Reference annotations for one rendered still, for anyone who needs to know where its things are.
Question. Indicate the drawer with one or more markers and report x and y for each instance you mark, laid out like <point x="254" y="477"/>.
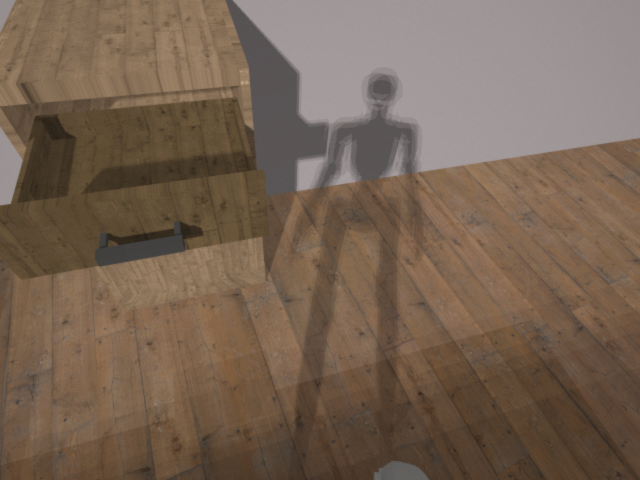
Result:
<point x="131" y="173"/>

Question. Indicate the handle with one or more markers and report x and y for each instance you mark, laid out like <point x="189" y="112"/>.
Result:
<point x="139" y="250"/>

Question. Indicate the cabinet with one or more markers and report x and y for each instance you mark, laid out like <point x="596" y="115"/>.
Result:
<point x="65" y="56"/>

